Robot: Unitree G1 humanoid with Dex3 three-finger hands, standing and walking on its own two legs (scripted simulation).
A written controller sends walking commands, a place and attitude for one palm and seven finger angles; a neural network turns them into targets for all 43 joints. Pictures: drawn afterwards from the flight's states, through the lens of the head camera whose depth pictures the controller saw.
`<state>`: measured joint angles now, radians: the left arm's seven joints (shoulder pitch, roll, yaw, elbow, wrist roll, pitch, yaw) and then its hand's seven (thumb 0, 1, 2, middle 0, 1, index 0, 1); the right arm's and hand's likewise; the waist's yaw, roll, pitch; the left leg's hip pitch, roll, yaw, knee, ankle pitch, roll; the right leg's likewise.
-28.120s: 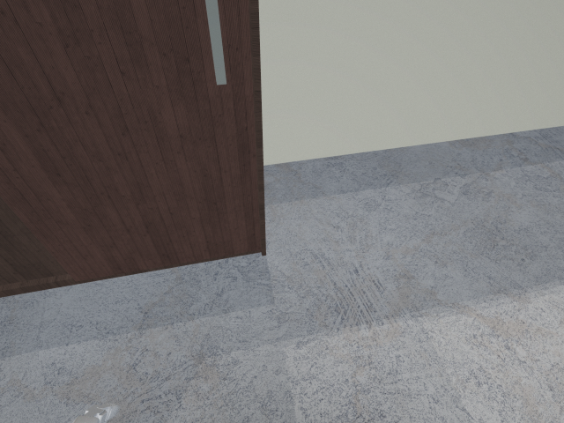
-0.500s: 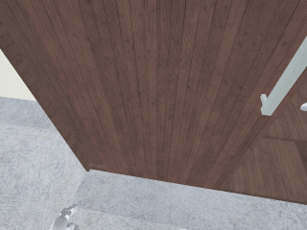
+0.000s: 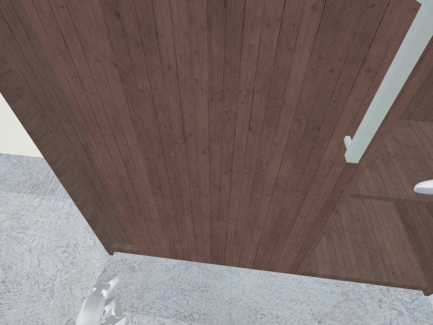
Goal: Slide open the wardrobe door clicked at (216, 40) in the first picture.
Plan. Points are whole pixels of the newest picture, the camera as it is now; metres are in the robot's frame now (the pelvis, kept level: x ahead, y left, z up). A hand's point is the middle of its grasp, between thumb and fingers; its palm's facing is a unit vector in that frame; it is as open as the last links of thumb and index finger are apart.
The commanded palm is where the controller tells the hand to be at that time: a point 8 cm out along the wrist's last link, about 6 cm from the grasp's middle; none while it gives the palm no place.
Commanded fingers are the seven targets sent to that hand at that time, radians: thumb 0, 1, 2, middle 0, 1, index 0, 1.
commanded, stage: slip the hand off the handle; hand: right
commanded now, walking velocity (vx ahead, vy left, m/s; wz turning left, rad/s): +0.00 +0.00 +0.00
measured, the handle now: (380, 90) +0.46 -0.28 +0.23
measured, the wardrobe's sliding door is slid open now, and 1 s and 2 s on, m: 0.56 0.56 0.56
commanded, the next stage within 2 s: draw the hand back to the body in 0.20 s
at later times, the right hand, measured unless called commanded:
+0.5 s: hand out of the picture +0.27 -0.31 +0.20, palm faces +0.18 +0.98 -0.09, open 14.7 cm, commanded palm +0.22 -0.36 +0.21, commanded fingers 0.00 0.55 -0.20 0.25 1.15 0.25 1.15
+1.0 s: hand out of the picture +0.22 -0.30 +0.20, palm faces +0.48 +0.84 -0.27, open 13.8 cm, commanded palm +0.17 -0.33 +0.20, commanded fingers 0.00 0.01 -0.46 0.23 0.83 0.23 0.83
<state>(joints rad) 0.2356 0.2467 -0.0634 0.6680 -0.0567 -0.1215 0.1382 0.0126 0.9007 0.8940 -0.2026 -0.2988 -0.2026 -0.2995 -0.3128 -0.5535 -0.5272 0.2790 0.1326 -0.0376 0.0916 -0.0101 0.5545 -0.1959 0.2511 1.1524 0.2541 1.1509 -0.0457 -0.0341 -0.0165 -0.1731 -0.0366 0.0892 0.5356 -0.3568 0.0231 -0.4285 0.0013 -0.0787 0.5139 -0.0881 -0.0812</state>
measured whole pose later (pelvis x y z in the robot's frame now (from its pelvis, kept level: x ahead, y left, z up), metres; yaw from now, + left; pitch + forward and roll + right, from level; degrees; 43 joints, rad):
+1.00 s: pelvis -0.02 -0.01 +0.01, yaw +1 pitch -5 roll +2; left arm 0.16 0.24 -0.09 0.64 -0.03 -0.22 0.08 0.01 0.90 0.89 -0.20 -0.30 -0.20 -0.30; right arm 0.15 -0.41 -0.43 -0.26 0.14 0.04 -0.02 -0.01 0.33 -0.30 0.24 1.02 0.25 1.02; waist -0.10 -0.06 0.02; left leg -0.06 -0.03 0.06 0.45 -0.29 0.02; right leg -0.31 0.05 -0.03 0.43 -0.12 -0.06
